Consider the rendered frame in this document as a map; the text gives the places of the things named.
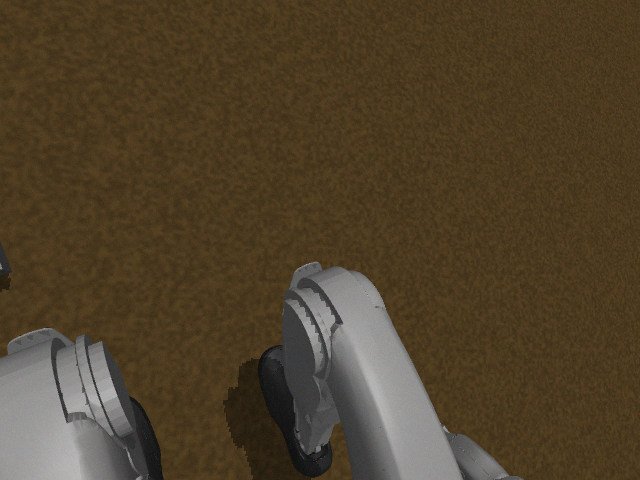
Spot right robot hand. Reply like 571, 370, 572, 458
441, 424, 510, 480

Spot left robot foot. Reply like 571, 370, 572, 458
129, 396, 164, 480

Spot right robot foot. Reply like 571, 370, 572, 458
258, 345, 332, 477

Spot small box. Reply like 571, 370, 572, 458
0, 242, 12, 276

